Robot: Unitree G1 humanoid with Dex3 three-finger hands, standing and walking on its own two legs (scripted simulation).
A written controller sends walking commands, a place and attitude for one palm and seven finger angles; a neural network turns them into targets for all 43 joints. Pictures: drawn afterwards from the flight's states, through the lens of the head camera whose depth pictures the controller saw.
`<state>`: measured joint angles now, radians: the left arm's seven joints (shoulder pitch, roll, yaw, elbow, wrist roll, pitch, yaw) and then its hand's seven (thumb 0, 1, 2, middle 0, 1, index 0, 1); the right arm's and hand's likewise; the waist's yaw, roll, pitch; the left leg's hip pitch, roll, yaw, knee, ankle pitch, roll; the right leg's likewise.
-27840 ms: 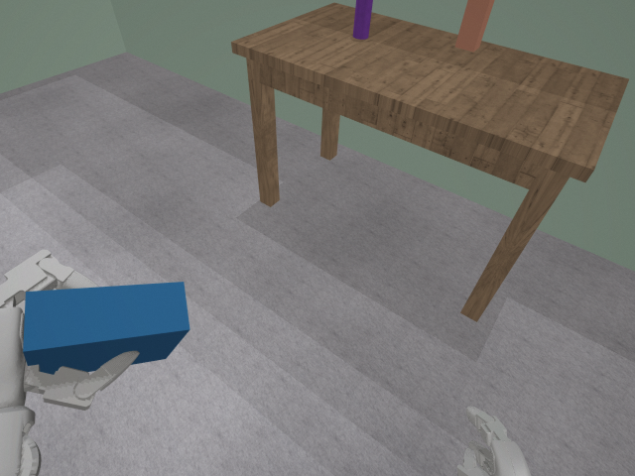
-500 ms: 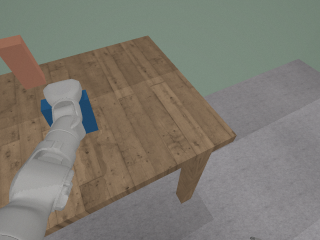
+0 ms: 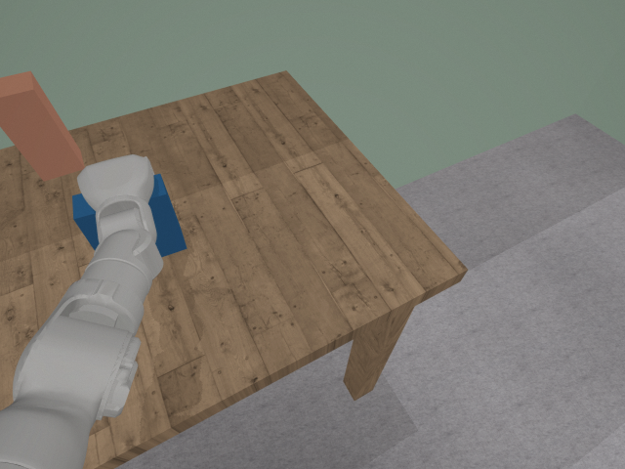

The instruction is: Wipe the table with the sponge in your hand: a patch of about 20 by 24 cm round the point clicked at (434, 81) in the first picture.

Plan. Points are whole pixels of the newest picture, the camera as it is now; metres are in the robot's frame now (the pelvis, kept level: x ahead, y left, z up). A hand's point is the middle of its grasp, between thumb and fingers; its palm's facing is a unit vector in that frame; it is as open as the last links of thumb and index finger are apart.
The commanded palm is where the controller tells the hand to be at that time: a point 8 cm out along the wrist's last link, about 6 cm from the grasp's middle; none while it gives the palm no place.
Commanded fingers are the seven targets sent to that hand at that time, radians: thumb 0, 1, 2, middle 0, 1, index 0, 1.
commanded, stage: wipe back along the third lane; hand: left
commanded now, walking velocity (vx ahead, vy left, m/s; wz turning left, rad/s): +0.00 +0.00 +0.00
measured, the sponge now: (139, 234) +0.44 +0.26 +0.02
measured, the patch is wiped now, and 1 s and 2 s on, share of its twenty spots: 1.00 1.00 1.00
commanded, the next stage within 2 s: slide back across to the middle lane in 1.42 s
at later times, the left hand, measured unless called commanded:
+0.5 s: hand (136, 239) +0.40 +0.24 +0.06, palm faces -0.01 -0.03 -1.00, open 9.3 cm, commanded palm +0.36 +0.21 +0.10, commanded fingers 0.00 0.10 1.30 -1.20 -1.60 -1.20 -1.60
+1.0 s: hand (151, 273) +0.35 +0.21 +0.06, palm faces +0.02 -0.04 -1.00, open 9.2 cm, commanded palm +0.30 +0.18 +0.09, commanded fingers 0.00 0.10 1.30 -1.20 -1.60 -1.20 -1.60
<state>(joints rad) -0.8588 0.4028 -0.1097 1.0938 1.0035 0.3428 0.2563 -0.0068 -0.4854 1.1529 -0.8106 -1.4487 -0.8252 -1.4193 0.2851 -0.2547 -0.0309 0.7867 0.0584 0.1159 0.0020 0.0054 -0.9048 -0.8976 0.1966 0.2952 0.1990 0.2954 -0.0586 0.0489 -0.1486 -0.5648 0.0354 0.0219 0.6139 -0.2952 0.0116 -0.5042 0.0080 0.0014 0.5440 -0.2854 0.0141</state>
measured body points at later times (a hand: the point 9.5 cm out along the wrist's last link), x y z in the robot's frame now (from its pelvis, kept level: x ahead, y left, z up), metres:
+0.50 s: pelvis +0.03 +0.00 +0.01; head +0.04 -0.02 +0.46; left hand +0.39 +0.24 +0.12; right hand +0.24 -0.22 -0.10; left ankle -0.01 +0.11 -0.73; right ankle -0.02 -0.13 -0.73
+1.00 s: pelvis +0.01 -0.01 +0.01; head +0.01 -0.04 +0.45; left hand +0.34 +0.20 +0.12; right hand +0.23 -0.22 -0.10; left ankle -0.01 +0.11 -0.73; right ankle -0.02 -0.13 -0.73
